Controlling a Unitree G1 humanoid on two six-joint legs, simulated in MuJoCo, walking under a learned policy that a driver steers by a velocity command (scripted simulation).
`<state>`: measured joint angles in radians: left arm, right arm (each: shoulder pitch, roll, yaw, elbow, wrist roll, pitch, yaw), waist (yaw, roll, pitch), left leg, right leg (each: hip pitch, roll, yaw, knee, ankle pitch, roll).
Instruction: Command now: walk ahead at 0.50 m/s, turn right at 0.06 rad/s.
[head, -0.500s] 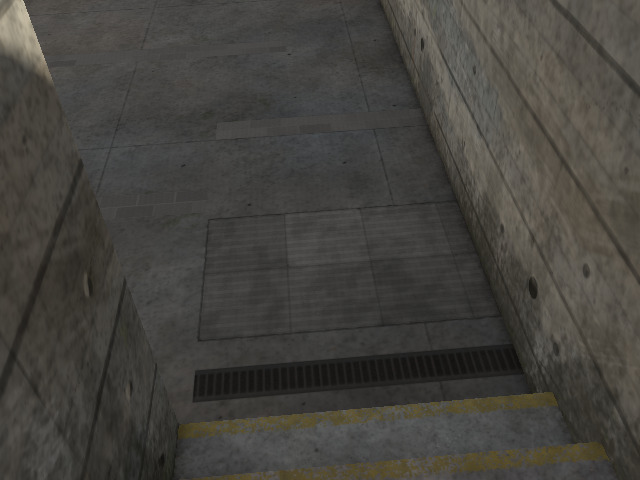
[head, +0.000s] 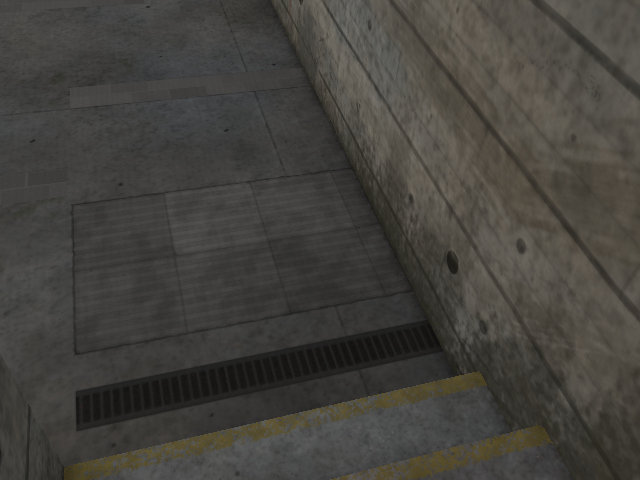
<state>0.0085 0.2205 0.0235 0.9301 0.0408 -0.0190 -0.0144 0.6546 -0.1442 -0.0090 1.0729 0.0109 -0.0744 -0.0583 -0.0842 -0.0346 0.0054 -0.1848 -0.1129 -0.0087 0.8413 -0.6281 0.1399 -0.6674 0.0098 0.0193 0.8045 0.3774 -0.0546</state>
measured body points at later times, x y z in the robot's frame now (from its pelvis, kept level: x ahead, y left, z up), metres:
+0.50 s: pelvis +0.28 +0.01 -0.18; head +0.27 +0.01 +0.27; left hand +0.19 +0.26 -0.33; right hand +0.32 -0.25 -0.33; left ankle +0.46 +0.17 -0.86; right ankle +0.19 -0.05 -0.87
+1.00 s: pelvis +0.55 +0.07 -0.35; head +0.54 +0.08 +0.10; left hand +0.65 +0.32 -0.49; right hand +0.45 -0.17 -0.49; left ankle +0.48 +0.12 -1.05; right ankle +0.71 -0.09 -1.00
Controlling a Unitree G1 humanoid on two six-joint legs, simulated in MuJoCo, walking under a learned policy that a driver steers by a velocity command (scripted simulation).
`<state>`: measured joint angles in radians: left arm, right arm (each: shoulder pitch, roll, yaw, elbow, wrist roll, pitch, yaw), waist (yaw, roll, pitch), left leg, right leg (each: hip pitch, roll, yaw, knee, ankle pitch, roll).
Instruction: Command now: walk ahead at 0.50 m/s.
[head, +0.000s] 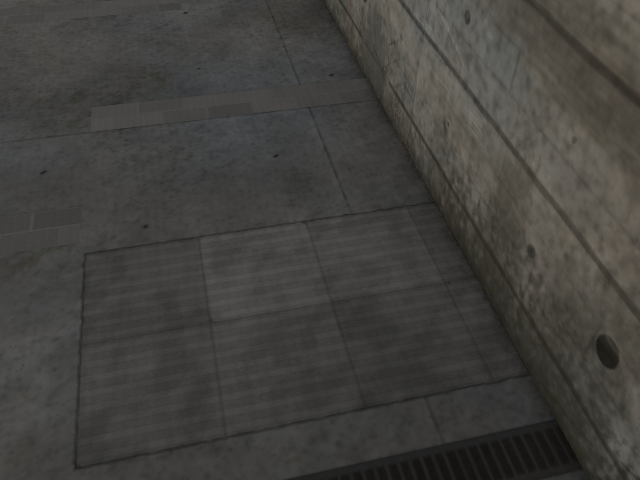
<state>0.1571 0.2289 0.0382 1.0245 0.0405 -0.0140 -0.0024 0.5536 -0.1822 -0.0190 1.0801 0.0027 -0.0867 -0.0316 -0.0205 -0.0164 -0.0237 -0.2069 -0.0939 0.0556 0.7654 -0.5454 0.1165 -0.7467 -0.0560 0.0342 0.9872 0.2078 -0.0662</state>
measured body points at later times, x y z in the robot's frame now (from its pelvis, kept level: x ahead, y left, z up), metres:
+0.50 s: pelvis +0.30 -0.04 -0.17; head +0.31 -0.04 +0.28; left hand +0.24 +0.21 -0.31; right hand +0.35 -0.29 -0.31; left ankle +0.45 +0.13 -0.83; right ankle +0.25 -0.09 -0.88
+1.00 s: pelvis +0.62 +0.02 -0.33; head +0.66 +0.03 +0.12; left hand +0.68 +0.26 -0.48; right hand +0.62 -0.22 -0.47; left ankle +0.62 +0.11 -1.06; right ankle +0.69 -0.11 -0.98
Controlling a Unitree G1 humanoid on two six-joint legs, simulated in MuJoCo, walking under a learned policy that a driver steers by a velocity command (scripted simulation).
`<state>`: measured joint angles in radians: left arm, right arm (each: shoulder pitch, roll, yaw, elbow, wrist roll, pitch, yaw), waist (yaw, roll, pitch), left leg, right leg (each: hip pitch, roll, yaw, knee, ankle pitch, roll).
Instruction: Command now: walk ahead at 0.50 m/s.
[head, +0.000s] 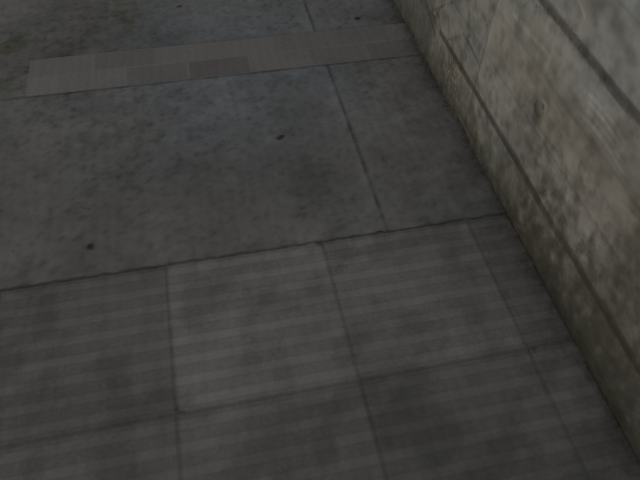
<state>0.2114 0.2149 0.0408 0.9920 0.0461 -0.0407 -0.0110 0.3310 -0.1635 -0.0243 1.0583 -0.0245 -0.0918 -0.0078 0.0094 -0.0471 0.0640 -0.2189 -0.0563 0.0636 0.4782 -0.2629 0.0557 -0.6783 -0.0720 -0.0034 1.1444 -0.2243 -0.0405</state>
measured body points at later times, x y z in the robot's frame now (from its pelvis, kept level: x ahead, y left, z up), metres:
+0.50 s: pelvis +0.26 -0.05 +0.01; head +0.29 -0.07 +0.46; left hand +0.23 +0.19 -0.12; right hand +0.35 -0.30 -0.14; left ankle +0.36 +0.10 -0.66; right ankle +0.23 -0.11 -0.74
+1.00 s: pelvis +0.36 -0.03 +0.00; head +0.39 -0.01 +0.45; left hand +0.41 +0.24 -0.14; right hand +0.50 -0.28 -0.12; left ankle +0.43 +0.03 -0.74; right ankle +0.43 -0.20 -0.67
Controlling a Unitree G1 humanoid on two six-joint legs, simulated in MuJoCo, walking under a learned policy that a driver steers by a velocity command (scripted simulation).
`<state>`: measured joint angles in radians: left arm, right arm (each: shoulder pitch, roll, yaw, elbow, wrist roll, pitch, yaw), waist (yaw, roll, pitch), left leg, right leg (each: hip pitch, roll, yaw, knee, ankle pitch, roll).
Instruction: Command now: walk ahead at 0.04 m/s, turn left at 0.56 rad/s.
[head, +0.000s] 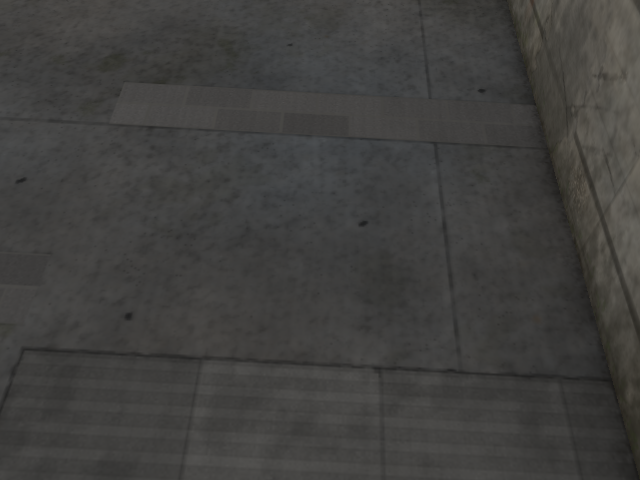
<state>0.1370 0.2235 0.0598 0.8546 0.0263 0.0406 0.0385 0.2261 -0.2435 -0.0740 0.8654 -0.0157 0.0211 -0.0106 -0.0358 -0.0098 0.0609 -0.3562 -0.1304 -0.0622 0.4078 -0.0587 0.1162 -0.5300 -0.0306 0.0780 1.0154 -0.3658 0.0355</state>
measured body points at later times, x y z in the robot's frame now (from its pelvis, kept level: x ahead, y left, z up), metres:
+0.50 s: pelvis +0.00 -0.06 +0.01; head +0.02 -0.09 +0.46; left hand +0.01 +0.21 -0.10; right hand +0.14 -0.30 -0.14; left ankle -0.06 +0.07 -0.69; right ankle +0.01 -0.15 -0.74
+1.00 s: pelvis +0.10 -0.03 +0.00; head +0.13 -0.03 +0.44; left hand +0.21 +0.25 -0.11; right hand +0.07 -0.29 -0.15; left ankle -0.08 +0.03 -0.74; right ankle +0.27 -0.11 -0.71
